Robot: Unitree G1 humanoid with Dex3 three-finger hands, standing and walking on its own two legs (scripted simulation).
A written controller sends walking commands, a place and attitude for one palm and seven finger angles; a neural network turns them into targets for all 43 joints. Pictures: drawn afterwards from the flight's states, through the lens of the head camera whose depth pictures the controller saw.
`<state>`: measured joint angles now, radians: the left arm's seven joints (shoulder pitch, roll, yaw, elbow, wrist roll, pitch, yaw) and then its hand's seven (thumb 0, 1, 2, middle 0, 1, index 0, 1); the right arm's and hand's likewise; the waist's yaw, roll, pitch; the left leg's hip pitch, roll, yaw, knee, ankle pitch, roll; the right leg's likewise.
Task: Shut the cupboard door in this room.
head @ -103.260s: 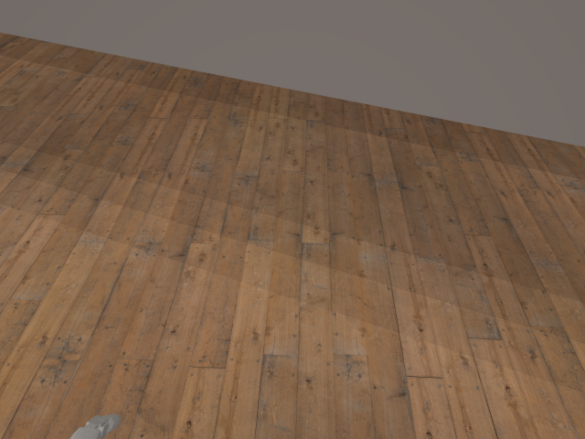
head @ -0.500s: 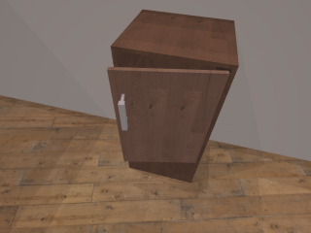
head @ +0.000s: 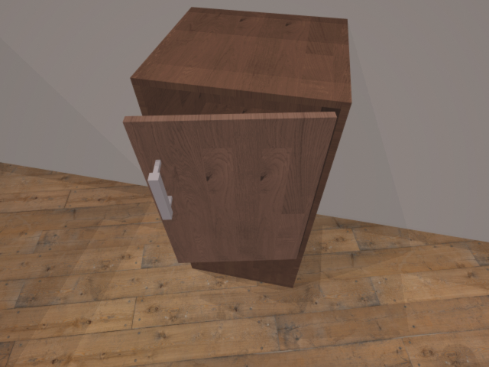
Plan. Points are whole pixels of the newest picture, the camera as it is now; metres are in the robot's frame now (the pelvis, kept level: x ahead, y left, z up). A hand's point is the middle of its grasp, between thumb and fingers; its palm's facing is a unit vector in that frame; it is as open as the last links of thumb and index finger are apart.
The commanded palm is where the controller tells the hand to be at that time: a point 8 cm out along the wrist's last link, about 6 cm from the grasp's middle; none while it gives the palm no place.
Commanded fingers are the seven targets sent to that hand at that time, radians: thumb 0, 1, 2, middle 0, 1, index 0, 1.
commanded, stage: shuffle to correct the standing spot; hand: left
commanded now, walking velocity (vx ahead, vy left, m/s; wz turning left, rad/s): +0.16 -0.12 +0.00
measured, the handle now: (162, 190) +0.48 +0.19 -0.04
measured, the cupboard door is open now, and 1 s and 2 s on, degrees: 14 14 14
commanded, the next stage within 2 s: come to a stop and stand still in 0.02 s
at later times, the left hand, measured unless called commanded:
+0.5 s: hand out of the picture +0.06 +0.14 -0.18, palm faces +0.08 -0.98 -0.18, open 7.3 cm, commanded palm none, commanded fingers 0.00 0.90 0.90 -0.20 -0.30 -0.20 -0.30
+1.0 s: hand out of the picture +0.04 +0.19 -0.17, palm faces +0.05 -0.98 -0.19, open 7.3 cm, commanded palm none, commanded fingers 0.00 0.90 0.90 -0.20 -0.30 -0.20 -0.30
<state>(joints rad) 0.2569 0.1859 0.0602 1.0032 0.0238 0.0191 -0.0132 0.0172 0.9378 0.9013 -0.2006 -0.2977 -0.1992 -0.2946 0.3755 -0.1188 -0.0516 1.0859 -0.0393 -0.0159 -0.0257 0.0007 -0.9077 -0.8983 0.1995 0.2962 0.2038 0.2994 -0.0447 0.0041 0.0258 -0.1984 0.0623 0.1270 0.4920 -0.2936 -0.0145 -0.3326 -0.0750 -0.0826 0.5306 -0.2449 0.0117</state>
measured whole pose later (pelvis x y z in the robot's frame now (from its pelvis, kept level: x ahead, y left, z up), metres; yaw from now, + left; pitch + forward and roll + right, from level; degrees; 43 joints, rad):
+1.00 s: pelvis -0.02 +0.01 +0.00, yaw +2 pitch -4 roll -2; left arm 0.29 0.18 0.01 0.89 0.02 0.03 0.03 0.00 0.91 0.90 -0.20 -0.30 -0.20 -0.30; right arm 0.28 -0.18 -0.02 0.94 -0.03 0.04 0.01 0.00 -0.91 -0.90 0.20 0.30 0.20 0.30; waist -0.01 0.00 0.02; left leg -0.34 -0.03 0.07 0.54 -0.19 0.09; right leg -0.29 -0.02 -0.07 0.57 -0.34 -0.02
